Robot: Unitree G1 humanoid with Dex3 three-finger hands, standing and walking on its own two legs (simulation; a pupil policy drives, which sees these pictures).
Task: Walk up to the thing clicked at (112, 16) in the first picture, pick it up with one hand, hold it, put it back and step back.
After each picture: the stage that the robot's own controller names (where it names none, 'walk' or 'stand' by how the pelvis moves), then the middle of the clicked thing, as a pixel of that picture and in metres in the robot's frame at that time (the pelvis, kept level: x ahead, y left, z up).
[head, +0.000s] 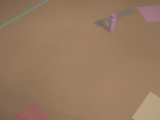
stand; (112, 23) +1.68 -0.40 -0.65
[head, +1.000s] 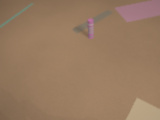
walk; (90, 28) +1.58 +0.00 -0.63
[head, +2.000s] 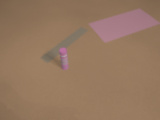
walk; (64, 59) +1.04 +0.21 -0.64
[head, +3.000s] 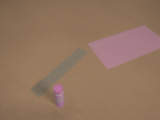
walk; (59, 96) +0.64 +0.18 -0.63
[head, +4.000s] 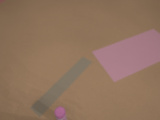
stand; (61, 118) +0.45 +0.16 -0.63
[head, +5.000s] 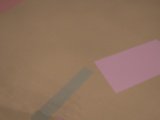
stand; out of the picture +0.40 +0.16 -0.65
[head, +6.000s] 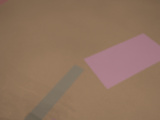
stand; out of the picture +0.39 +0.20 -0.65
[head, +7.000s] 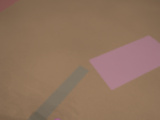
stand; out of the picture +0.41 +0.18 -0.66
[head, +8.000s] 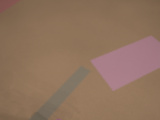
stand; out of the picture +0.40 +0.18 -0.66
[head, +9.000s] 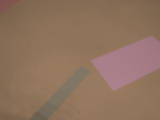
go down; out of the picture +0.40 +0.18 -0.66
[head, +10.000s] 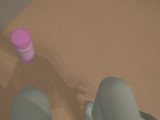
go down; (24, 48) +0.50 +0.18 -0.28
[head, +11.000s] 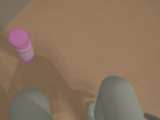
approach; (23, 48) +0.50 +0.18 -0.27
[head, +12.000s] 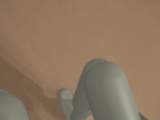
close in; out of the picture +0.49 +0.23 -0.17
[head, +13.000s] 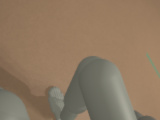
close; out of the picture +0.49 +0.24 -0.18
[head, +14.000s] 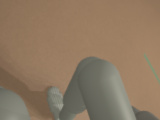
lift; out of the picture +0.44 +0.21 -0.18
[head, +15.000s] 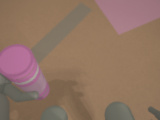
lift; (30, 78) +0.33 +0.16 +0.03
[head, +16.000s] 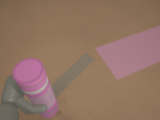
hold; (40, 93) +0.29 +0.14 +0.06
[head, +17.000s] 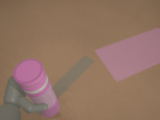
hold; (41, 92) +0.30 +0.14 +0.05
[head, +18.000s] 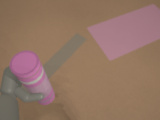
crouch; (37, 82) +0.34 +0.15 +0.00
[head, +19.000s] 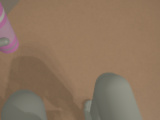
lower; out of the picture +0.50 +0.18 -0.03
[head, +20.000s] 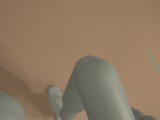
lower; out of the picture +0.47 +0.24 -0.18
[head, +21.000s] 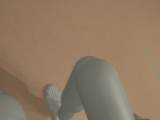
lower; out of the picture +0.47 +0.24 -0.19
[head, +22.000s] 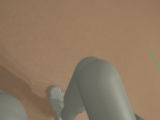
lower; out of the picture +0.46 +0.24 -0.18
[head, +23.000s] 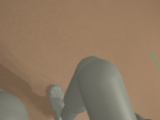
lower; out of the picture +0.46 +0.24 -0.18
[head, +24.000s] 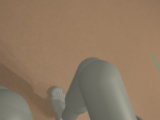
open; out of the picture +0.46 +0.21 -0.18
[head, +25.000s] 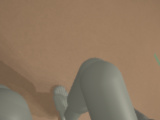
stand; out of the picture +0.46 +0.21 -0.19
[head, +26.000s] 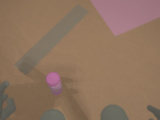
walk; (55, 84) +0.44 +0.13 -0.44
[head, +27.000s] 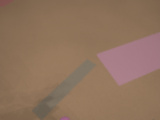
stand; out of the picture +0.39 +0.12 -0.60
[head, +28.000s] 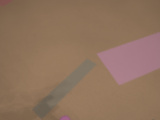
stand; out of the picture +0.40 +0.12 -0.60
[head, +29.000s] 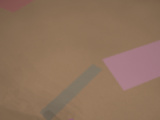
stand; out of the picture +0.40 +0.11 -0.65
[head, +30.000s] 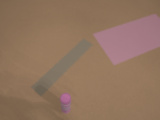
walk; (65, 103) +0.46 +0.07 -0.64
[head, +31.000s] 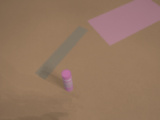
walk; (67, 81) +0.64 +0.13 -0.62
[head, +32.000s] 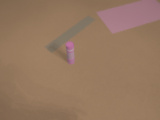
walk; (70, 53) +0.98 +0.12 -0.63
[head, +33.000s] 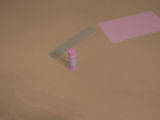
stand; (72, 59) +1.03 +0.10 -0.65
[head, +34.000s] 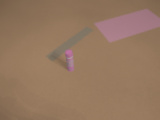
stand; (69, 61) +1.04 +0.14 -0.66
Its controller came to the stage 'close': yes
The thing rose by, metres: 0.69
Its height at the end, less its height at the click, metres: +0.00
